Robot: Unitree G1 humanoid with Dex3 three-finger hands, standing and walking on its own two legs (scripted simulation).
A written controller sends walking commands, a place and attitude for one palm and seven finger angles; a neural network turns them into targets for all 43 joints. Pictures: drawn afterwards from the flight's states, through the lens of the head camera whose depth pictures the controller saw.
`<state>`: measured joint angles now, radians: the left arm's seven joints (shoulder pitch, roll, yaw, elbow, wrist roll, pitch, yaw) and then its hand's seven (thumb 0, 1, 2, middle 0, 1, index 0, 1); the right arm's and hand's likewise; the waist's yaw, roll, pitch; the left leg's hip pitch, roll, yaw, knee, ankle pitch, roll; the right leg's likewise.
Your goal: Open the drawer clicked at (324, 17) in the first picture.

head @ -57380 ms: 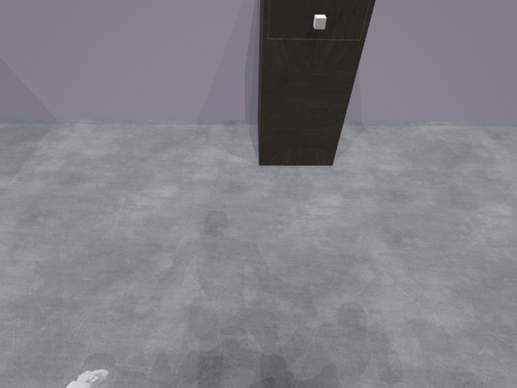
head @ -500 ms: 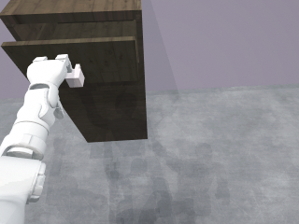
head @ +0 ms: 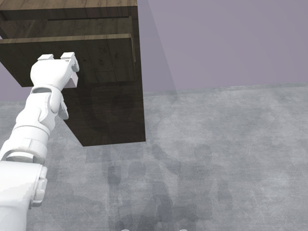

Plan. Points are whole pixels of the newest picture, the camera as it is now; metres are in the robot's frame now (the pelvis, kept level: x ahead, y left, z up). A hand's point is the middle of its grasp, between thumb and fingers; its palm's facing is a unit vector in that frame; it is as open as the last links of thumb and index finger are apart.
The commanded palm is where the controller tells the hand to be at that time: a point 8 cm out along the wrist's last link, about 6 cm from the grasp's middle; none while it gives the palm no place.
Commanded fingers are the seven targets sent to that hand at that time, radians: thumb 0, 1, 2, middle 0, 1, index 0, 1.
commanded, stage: lower the fingers behind the handle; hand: left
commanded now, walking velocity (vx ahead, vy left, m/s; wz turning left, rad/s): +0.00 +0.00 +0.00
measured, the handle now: (69, 73) +0.55 +0.25 +0.06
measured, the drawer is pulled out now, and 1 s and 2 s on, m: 0.10 0.10 0.10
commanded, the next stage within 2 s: lift the fingers back up to retry in 0.58 s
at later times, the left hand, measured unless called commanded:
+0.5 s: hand (62, 86) +0.48 +0.25 +0.08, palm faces +0.00 -0.01 -1.00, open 13.9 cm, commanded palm +0.45 +0.27 +0.11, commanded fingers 0.00 -0.50 0.30 -0.30 -1.20 -0.30 -1.20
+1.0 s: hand (58, 83) +0.48 +0.26 +0.09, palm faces -0.02 +0.00 -1.00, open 13.9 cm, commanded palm +0.46 +0.26 +0.16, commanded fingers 0.00 -0.50 0.30 -0.30 -1.20 -0.30 -1.20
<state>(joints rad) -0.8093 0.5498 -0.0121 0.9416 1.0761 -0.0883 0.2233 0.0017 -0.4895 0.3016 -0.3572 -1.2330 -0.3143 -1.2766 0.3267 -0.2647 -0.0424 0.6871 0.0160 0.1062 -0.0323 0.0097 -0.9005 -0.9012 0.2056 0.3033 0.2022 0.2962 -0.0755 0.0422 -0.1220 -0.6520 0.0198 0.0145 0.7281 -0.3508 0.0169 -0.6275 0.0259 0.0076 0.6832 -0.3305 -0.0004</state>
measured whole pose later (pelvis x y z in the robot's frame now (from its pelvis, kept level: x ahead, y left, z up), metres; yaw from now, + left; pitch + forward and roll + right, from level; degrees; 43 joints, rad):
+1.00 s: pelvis +0.00 +0.01 +0.00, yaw -1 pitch +15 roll -2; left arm -0.82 0.58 -0.01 0.95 1.07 -0.06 0.15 0.00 -0.49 0.30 -0.33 -1.21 -0.30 -1.23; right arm 0.35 -0.26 -0.03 0.67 0.03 0.10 -0.06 0.01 -0.90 -0.90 0.21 0.30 0.20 0.30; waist -0.10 0.05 -0.11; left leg -0.63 0.02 0.03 0.71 -0.35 0.03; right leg -0.60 0.02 0.02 0.66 -0.31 0.01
